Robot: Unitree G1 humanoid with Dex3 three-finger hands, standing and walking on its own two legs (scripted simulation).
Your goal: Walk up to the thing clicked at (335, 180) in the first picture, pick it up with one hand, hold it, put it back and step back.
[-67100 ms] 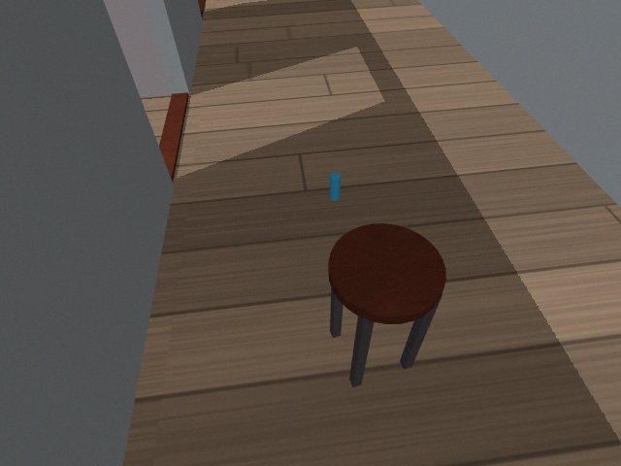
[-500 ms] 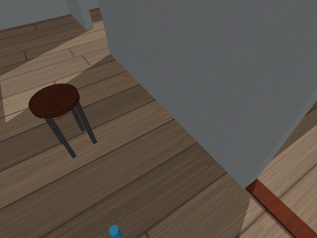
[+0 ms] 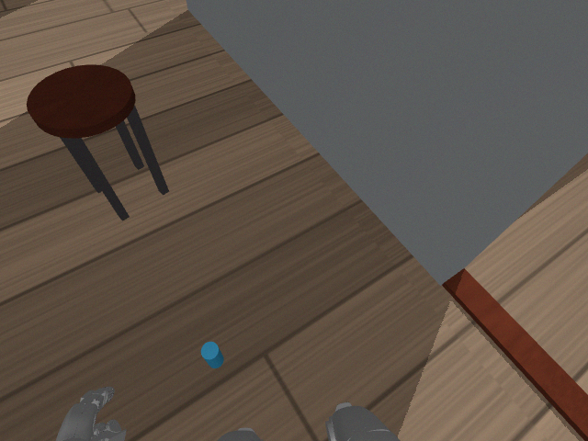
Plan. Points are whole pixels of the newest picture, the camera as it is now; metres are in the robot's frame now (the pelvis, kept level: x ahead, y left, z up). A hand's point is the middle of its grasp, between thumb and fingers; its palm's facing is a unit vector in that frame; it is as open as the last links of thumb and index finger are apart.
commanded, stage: step back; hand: left
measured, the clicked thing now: (212, 355) +0.38 +0.21 -0.69
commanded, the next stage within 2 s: none
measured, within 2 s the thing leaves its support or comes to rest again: neither
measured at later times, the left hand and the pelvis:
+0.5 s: hand out of the picture +0.00 +0.25 -0.14, palm faces -0.08 -0.92 -0.39, open 7.4 cm; pelvis -0.10 +0.00 +0.00, yaw -5 degrees
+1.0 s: hand out of the picture -0.13 +0.28 -0.15, palm faces -0.07 -0.92 -0.38, open 7.4 cm; pelvis -0.25 +0.01 +0.00, yaw -4 degrees
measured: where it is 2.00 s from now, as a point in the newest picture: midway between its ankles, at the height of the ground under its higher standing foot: outside the picture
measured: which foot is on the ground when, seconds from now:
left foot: down 0.00-0.40, up 0.42-0.68, down 0.70-1.00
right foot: up 0.00-0.34, down 0.36-0.72, up 0.74-1.00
